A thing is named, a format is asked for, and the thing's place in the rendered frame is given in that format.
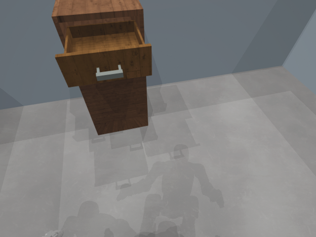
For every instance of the cabinet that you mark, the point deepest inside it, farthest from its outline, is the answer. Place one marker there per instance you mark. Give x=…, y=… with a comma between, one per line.
x=114, y=105

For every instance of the drawer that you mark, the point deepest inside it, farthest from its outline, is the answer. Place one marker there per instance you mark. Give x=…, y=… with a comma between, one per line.
x=104, y=46

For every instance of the handle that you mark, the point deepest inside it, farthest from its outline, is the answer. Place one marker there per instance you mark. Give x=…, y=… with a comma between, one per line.
x=109, y=74

